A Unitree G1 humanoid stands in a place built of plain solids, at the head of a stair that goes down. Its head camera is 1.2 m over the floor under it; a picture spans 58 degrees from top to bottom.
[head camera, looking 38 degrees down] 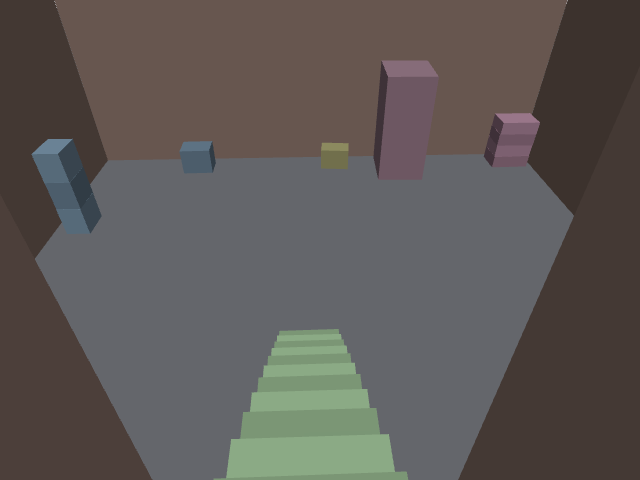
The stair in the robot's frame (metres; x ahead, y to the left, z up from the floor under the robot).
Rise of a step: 0.20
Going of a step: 0.23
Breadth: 0.60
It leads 2 degrees to the left of straight ahead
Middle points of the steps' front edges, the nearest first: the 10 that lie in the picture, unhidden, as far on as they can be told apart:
0.84 0.04 -0.40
1.07 0.05 -0.60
1.29 0.05 -0.80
1.52 0.06 -1.00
1.75 0.07 -1.20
1.98 0.08 -1.40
2.20 0.09 -1.60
2.43 0.09 -1.80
2.66 0.10 -2.00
2.88 0.11 -2.20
